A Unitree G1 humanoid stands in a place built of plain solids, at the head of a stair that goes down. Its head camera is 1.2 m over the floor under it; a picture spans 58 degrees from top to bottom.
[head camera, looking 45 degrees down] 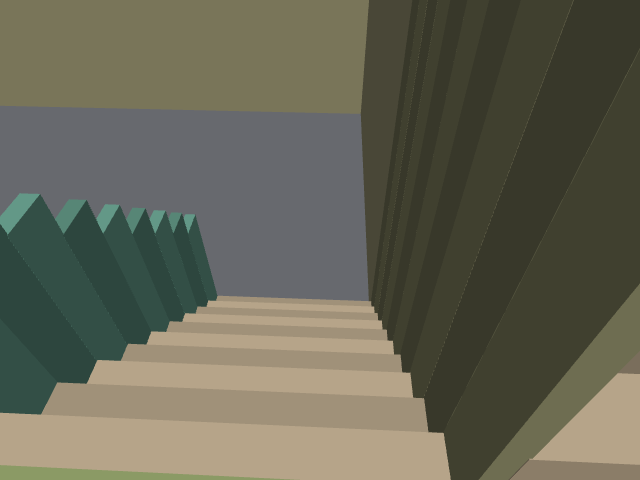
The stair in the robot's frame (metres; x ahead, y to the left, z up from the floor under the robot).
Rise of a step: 0.20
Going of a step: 0.21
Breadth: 1.44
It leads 3 degrees to the right of straight ahead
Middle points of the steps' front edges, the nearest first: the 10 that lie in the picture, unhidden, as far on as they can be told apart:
0.57 0.33 -0.20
0.78 0.32 -0.41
0.99 0.31 -0.61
1.21 0.30 -0.82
1.42 0.29 -1.02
1.63 0.28 -1.23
1.84 0.27 -1.43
2.05 0.26 -1.64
2.27 0.25 -1.84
2.48 0.24 -2.05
